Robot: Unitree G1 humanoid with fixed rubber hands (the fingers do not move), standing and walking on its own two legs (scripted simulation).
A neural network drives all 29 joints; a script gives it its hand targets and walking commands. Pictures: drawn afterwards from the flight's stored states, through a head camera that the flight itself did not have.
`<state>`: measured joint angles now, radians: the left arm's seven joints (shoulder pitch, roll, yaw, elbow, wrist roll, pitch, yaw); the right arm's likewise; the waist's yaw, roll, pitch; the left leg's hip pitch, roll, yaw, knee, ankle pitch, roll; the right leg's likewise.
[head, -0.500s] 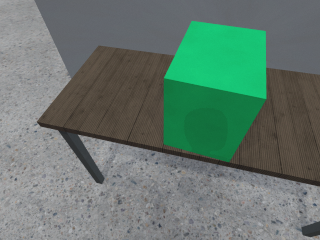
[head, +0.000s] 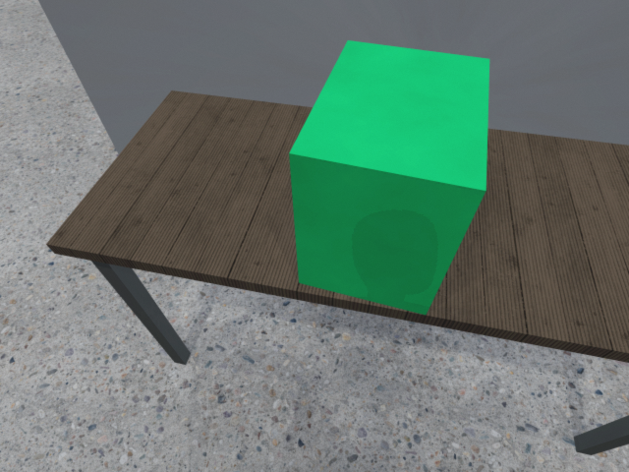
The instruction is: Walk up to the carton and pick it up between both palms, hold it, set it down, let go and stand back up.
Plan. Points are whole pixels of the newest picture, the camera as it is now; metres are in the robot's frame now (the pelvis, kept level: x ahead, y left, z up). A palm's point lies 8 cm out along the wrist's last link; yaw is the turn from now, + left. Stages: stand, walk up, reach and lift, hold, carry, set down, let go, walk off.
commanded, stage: walk up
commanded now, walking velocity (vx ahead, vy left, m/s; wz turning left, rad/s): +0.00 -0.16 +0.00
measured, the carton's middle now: (387, 179) +0.53 -0.11 +0.05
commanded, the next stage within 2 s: none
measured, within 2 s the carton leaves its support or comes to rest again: neither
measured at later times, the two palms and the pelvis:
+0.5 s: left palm out of the picture -0.02 +0.09 -0.14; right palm out of the picture -0.01 -0.34 -0.15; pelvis -0.01 -0.11 +0.00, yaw +2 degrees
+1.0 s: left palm out of the picture -0.05 +0.09 -0.14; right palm out of the picture -0.04 -0.31 -0.14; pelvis -0.01 -0.12 +0.00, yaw +1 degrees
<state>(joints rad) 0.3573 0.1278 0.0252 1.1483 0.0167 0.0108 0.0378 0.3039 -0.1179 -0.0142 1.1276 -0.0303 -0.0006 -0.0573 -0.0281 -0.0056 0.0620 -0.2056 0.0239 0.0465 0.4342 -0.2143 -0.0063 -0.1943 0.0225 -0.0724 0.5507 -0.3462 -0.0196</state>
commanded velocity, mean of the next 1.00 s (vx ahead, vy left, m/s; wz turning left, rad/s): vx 0.00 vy -0.01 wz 0.00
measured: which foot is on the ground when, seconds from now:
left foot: down 0.00-0.22, up 0.24-0.54, down 0.56-1.00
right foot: up 0.00-0.20, down 0.22-1.00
